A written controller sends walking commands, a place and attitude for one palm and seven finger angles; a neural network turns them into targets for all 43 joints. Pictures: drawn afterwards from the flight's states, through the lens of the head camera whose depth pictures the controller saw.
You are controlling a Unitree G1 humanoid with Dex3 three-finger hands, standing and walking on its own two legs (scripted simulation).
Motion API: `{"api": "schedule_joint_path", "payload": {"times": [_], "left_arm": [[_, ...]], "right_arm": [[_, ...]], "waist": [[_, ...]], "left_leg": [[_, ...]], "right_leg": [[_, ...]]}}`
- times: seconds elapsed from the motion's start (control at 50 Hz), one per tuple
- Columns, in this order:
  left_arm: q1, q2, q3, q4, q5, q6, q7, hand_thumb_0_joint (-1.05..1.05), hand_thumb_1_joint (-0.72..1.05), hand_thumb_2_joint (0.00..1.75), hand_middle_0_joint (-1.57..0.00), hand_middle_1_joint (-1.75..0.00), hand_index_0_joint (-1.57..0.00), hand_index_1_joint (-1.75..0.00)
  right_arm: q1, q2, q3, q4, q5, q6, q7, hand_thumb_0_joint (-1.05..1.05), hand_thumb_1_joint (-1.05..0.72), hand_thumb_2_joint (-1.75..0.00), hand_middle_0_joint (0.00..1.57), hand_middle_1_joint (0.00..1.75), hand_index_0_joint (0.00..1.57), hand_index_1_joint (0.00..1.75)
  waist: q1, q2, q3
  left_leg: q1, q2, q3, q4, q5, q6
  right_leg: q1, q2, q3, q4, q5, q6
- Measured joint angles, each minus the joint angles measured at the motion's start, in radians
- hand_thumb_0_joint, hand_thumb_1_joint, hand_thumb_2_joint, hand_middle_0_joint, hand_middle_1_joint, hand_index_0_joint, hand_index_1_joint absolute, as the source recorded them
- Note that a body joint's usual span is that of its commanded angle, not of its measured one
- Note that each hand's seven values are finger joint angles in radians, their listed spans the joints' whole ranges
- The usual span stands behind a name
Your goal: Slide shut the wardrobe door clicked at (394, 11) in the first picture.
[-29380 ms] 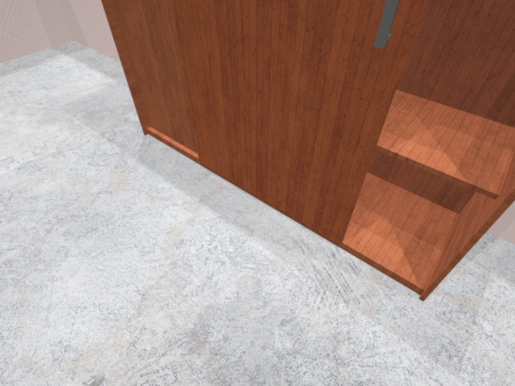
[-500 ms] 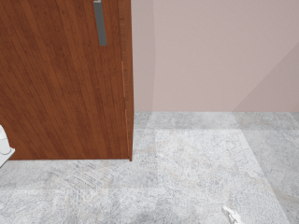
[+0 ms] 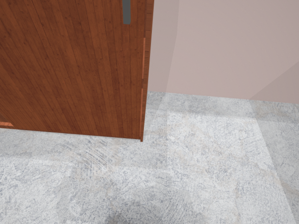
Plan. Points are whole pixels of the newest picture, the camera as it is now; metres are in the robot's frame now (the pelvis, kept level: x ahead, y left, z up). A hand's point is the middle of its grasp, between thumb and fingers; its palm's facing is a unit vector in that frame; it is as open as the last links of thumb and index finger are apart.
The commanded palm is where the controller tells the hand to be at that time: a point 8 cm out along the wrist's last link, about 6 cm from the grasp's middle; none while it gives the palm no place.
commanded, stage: let the arm hang, fingers relaxed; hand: left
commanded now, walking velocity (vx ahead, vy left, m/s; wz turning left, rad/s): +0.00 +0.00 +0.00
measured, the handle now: out of the picture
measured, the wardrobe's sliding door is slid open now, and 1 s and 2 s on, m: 0.00 0.00 0.00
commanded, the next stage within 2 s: look to check the result in 0.66 s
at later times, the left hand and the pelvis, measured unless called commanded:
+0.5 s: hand (62, 220) +0.14 +0.25 -0.14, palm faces -0.05 -0.93 -0.36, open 7.4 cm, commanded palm none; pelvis +0.03 +0.01 +0.01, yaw -1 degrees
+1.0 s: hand out of the picture +0.13 +0.23 -0.15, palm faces -0.06 -0.94 -0.34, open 7.4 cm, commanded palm none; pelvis +0.05 -0.01 +0.01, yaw -1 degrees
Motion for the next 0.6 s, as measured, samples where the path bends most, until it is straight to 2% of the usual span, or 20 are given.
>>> {"api": "schedule_joint_path", "payload": {"times": [0.12,0.28,0.44,0.6], "left_arm": [[-0.02,0.046,0.007,0.1,0.0,-0.011,0.003,0.01,0.93,0.9,-0.2,-0.3,-0.2,-0.3],[-0.127,0.084,0.006,0.128,-0.002,-0.032,0.006,0.01,0.91,0.9,-0.2,-0.3,-0.2,-0.3],[-0.226,0.087,-0.005,0.104,-0.002,-0.051,0.006,0.01,0.9,0.9,-0.2,-0.3,-0.2,-0.3],[-0.262,0.076,-0.013,0.088,-0.002,-0.056,0.004,0.0,0.9,0.9,-0.2,-0.3,-0.2,-0.3]], "right_arm": [[-0.023,-0.021,-0.011,0.055,0.008,-0.009,-0.008,0.01,-0.91,-0.9,0.2,0.3,0.2,0.3],[-0.091,-0.041,-0.008,0.095,0.012,-0.024,-0.002,0.01,-0.91,-0.9,0.2,0.3,0.2,0.3],[-0.141,-0.061,-0.002,0.114,0.011,-0.033,0.006,0.01,-0.91,-0.9,0.2,0.3,0.2,0.3],[-0.15,-0.081,0.001,0.128,0.01,-0.039,0.006,0.01,-0.91,-0.9,0.2,0.3,0.2,0.3]], "waist": [[0.004,0.035,-0.008],[-0.001,0.061,-0.023],[-0.018,0.058,-0.04],[-0.032,0.043,-0.038]], "left_leg": [[0.044,-0.014,0.012,-0.051,0.011,0.009],[0.093,-0.032,0.026,-0.109,0.027,0.016],[0.129,-0.039,0.033,-0.153,0.036,0.013],[0.153,-0.037,0.033,-0.182,0.038,0.005]], "right_leg": [[0.039,-0.01,0.01,-0.048,0.015,0.012],[0.07,-0.025,0.023,-0.075,0.019,0.022],[0.094,-0.028,0.029,-0.098,0.018,0.025],[0.111,-0.024,0.029,-0.114,0.013,0.02]]}}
